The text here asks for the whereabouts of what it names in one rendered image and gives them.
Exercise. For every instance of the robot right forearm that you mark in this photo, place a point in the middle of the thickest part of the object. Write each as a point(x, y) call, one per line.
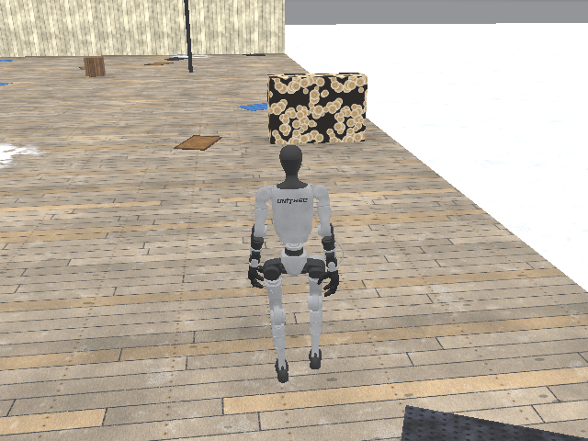
point(329, 251)

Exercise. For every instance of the right robot thigh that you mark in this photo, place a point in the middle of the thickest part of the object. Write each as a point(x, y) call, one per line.
point(315, 266)

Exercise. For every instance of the robot left upper arm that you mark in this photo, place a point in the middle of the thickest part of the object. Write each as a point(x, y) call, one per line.
point(260, 210)

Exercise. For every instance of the robot right upper arm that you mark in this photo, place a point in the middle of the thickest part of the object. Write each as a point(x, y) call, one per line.
point(324, 211)

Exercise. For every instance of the left robot foot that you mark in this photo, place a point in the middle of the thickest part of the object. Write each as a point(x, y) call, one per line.
point(282, 375)

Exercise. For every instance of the robot left forearm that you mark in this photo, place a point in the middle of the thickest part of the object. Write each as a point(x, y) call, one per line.
point(255, 250)

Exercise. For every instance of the robot left hand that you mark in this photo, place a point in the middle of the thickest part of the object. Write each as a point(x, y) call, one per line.
point(253, 275)

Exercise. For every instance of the robot right hand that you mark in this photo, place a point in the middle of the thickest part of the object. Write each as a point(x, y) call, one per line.
point(332, 286)

